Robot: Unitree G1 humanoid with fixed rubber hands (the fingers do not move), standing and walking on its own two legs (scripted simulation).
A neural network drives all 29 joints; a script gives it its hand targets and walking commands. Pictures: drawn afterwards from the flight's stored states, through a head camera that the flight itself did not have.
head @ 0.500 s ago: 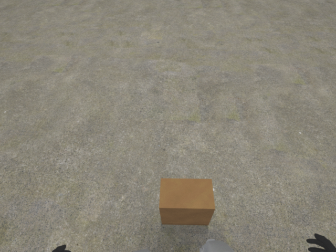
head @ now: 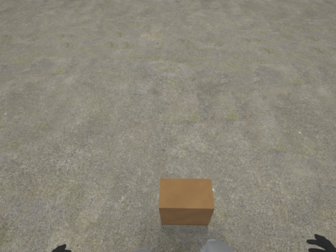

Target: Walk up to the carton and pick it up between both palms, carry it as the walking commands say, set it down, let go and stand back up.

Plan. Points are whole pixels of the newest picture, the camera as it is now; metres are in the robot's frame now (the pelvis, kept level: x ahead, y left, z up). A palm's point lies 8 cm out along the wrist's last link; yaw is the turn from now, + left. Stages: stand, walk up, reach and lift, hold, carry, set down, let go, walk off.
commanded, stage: walk up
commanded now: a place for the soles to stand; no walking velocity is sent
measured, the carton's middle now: (185, 202) +0.45 -0.03 -0.60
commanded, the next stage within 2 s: none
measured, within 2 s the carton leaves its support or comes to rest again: neither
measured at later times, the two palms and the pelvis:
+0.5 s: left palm out of the picture +0.09 +0.32 -0.09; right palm out of the picture +0.10 -0.33 -0.07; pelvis +0.00 +0.00 +0.00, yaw -1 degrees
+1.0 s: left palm out of the picture +0.08 +0.33 -0.09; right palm out of the picture +0.10 -0.33 -0.07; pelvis +0.00 +0.01 +0.00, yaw -1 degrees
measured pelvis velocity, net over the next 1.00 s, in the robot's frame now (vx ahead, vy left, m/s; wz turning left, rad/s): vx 0.00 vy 0.01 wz -0.01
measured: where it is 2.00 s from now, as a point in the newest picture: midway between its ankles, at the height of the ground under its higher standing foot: outside the picture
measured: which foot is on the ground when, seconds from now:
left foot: down 0.00-1.00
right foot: down 0.00-1.00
